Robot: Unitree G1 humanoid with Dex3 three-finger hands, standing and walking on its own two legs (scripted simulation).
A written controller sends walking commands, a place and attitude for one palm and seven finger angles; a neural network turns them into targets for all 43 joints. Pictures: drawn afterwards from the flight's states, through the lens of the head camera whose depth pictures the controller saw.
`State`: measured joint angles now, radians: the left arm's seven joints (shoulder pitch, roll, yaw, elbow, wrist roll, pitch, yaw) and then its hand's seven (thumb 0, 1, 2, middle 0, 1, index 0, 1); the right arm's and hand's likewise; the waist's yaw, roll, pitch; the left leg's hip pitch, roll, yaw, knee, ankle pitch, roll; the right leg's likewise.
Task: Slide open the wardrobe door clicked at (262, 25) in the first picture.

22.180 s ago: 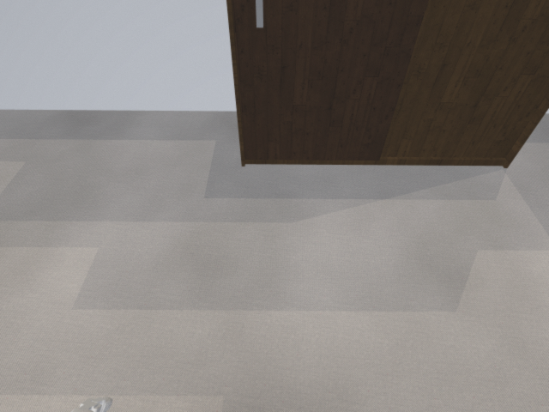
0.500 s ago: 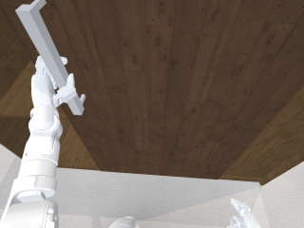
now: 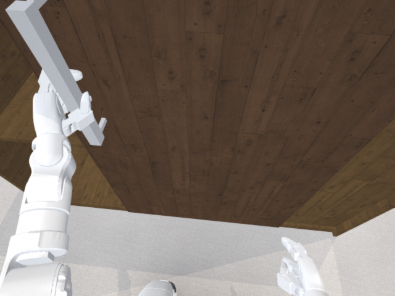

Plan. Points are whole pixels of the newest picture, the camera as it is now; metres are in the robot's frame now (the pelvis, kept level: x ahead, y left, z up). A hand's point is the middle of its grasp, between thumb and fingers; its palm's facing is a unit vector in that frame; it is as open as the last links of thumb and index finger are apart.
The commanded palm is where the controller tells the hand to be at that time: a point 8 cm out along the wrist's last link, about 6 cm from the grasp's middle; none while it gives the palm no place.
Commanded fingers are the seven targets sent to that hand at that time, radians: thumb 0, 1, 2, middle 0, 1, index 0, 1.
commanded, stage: stop walking and hold the door there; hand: left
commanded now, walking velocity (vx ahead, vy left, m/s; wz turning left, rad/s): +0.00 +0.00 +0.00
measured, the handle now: (75, 84) +0.43 +0.30 +0.15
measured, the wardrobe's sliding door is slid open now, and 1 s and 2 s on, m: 0.44 0.44 0.44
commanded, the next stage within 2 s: loosen the grip on the handle in 0.22 s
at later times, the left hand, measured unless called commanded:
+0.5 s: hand (79, 108) +0.39 +0.29 +0.13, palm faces +0.48 -0.86 -0.18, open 7.8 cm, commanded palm +0.34 +0.32 +0.12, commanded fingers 0.00 -0.31 0.32 -0.45 -1.40 -0.45 -1.40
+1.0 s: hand (85, 110) +0.40 +0.29 +0.11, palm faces +0.50 -0.84 -0.19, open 14.2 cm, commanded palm +0.35 +0.33 +0.11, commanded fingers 0.00 -0.55 0.20 -0.25 -1.15 -0.25 -1.15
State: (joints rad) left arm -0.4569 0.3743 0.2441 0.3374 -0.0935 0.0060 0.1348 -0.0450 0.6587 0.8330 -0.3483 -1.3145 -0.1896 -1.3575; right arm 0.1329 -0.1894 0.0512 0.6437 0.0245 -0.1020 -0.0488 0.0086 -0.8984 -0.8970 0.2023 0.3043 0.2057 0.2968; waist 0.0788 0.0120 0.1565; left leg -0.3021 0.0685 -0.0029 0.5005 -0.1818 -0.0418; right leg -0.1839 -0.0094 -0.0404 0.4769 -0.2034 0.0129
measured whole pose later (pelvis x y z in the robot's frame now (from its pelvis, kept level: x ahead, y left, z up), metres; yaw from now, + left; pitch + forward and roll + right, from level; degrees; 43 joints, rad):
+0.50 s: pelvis +0.00 -0.01 -0.01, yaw +1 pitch +1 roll -1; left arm -0.53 0.42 0.42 0.64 0.03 -0.02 0.09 -0.05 0.35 0.70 -0.42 -1.37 -0.36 -1.39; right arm 0.26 -0.24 -0.02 0.71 -0.02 -0.12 -0.03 0.01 -0.90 -0.90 0.20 0.30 0.20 0.30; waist -0.02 -0.01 0.00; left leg -0.38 0.09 0.01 0.55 -0.20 -0.05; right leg -0.27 -0.01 -0.06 0.57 -0.32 -0.01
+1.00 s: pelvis +0.00 +0.01 -0.01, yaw -1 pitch +4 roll -1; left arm -0.47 0.39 0.38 0.61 0.01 -0.13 0.20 -0.01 -0.54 0.21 -0.31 -1.21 -0.32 -1.23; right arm 0.33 -0.24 -0.02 0.81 -0.02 -0.14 -0.08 0.01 -0.90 -0.90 0.20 0.30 0.20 0.30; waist -0.04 0.02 -0.01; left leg -0.47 0.04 -0.02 0.66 -0.26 -0.02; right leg -0.35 -0.01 -0.03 0.63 -0.35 0.02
